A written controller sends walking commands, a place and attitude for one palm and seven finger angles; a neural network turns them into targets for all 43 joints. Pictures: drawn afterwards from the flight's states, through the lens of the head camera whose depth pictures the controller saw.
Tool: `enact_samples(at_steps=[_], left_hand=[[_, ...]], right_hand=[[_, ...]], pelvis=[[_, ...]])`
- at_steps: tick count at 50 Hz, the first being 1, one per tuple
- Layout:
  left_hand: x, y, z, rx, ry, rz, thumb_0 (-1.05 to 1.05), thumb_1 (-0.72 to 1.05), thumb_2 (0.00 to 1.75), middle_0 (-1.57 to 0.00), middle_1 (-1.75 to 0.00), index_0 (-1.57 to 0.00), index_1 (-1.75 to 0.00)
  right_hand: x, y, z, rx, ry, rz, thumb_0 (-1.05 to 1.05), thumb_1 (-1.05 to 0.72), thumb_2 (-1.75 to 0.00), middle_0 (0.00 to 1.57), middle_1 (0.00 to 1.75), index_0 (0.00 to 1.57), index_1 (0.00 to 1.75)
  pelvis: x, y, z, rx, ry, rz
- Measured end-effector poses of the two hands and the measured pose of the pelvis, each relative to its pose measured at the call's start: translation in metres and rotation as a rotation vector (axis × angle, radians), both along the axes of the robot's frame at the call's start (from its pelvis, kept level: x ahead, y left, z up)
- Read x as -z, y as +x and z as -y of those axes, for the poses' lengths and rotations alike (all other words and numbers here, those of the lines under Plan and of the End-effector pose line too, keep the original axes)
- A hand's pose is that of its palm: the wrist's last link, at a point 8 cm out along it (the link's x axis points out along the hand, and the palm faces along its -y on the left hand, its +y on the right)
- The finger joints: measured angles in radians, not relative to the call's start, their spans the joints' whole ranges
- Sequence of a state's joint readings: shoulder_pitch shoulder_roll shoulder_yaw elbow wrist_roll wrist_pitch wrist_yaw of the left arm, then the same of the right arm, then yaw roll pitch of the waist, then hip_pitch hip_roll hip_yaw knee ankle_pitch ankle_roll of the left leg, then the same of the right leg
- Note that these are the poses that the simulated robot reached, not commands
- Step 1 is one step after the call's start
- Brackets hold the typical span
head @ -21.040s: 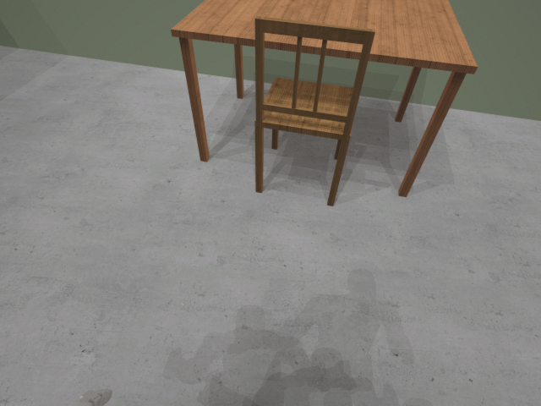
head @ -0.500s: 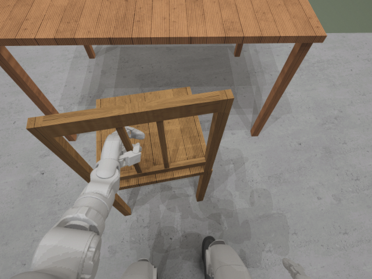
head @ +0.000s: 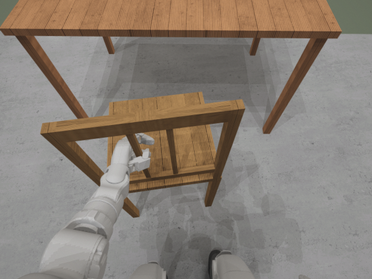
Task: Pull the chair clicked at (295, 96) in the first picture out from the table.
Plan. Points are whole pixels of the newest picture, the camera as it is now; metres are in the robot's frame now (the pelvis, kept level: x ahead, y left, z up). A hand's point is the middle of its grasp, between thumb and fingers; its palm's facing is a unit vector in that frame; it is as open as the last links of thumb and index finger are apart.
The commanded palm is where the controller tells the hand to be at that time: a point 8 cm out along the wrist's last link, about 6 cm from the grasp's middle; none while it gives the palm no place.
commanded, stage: step backward, pulling the chair out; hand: left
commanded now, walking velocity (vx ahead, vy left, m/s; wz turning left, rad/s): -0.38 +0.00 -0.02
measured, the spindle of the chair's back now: (140, 157) +0.40 +0.13 -0.09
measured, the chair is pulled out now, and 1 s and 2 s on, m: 0.33 0.43 0.51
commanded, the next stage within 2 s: stop walking, hand still on the chair in 1.74 s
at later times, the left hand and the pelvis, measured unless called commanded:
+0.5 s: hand (141, 185) +0.31 +0.11 -0.06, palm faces -0.02 -0.98 -0.20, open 4.9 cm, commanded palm +0.33 +0.17 -0.05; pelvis -0.06 +0.00 +0.00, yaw +0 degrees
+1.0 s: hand (137, 198) +0.28 +0.12 -0.06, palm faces -0.04 -0.98 -0.20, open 5.0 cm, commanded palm +0.29 +0.17 -0.06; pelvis -0.09 +0.01 -0.01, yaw +1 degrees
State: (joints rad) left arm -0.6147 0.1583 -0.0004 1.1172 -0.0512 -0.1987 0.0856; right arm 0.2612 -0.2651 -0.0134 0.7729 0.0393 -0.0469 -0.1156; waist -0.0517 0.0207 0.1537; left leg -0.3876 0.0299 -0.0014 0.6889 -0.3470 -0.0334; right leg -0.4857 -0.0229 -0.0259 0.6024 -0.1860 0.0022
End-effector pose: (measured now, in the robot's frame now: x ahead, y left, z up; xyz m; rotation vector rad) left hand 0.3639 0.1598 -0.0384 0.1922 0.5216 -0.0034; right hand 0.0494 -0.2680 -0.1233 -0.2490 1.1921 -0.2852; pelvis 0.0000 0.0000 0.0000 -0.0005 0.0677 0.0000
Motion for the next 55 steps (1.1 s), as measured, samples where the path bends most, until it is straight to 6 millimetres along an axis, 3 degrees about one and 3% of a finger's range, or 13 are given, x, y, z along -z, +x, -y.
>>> enact_samples(at_steps=[11, 21, 32, 43, 55], left_hand=[[-0.001, -0.025, -0.003, 0.01, -0.005, -0.007, 0.02, 0.76, 0.81, -0.3, -1.22, -0.5, -1.45], [-0.001, -0.057, -0.004, -0.035, 0.019, 0.009, 0.02, 0.74, 0.84, -0.34, -1.22, -0.5, -1.45], [-0.001, -0.08, -0.01, 0.009, 0.015, 0.008, 0.01, 0.74, 0.82, -0.32, -1.23, -0.5, -1.45], [-0.001, -0.091, -0.009, -0.043, 0.031, 0.02, 0.02, 0.73, 0.85, -0.35, -1.24, -0.5, -1.45], [-0.001, -0.098, -0.013, 0.012, 0.013, 0.014, 0.02, 0.74, 0.82, -0.32, -1.28, -0.5, -1.45]], right_hand=[[-0.004, -0.015, -0.01, 0.006, -0.011, 0.062, 0.01, -0.91, -0.9, 0.2, 0.3, 0.21, 0.3], [0.014, -0.042, -0.011, 0.028, 0.058, 0.063, 0.01, -0.91, -0.9, 0.2, 0.3, 0.21, 0.3], [-0.003, -0.078, -0.002, 0.03, -0.032, 0.049, 0.01, -0.91, -0.9, 0.2, 0.3, 0.2, 0.3], [0.016, -0.069, -0.008, 0.023, 0.047, 0.1, 0.01, -0.91, -0.9, 0.2, 0.3, 0.21, 0.3], [-0.002, -0.079, -0.013, -0.03, -0.013, 0.051, 0.01, -0.91, -0.9, 0.2, 0.3, 0.2, 0.3]], pelvis=[[0.0, -0.038, -0.009, 0.005, 0.025, 0.005], [0.007, -0.054, 0.005, 0.017, 0.03, 0.02], [0.004, -0.072, -0.012, 0.019, 0.016, 0.027], [0.015, -0.078, 0.006, 0.018, 0.033, 0.06], [0.003, -0.088, -0.01, -0.008, 0.023, 0.003]])
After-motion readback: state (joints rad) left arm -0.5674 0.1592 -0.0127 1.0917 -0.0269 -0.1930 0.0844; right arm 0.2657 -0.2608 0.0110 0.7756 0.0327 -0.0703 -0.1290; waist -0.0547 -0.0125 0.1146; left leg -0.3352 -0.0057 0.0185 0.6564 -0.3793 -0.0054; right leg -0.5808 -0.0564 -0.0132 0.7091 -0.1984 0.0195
